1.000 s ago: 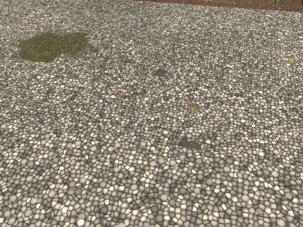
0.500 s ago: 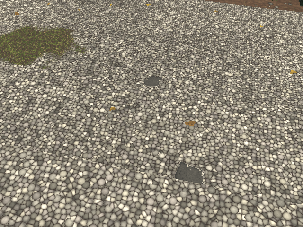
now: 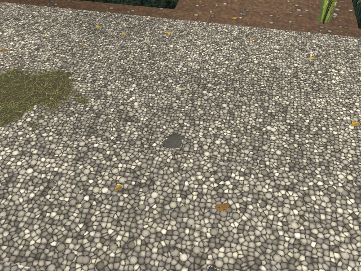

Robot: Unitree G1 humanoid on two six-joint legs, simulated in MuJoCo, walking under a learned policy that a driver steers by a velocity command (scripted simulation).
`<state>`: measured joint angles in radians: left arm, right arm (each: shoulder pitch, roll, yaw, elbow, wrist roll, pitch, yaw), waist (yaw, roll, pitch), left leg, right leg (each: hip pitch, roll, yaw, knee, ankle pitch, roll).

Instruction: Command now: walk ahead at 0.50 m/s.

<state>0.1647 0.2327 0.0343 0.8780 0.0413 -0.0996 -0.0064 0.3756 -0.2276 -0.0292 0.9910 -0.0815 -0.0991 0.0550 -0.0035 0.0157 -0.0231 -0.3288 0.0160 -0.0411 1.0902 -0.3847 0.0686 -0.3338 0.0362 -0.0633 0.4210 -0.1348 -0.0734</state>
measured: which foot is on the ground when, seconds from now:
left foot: up 0.00-0.34, down 0.36-0.86, up 0.88-1.00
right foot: down 0.00-0.38, up 0.40-0.80, down 0.82-1.00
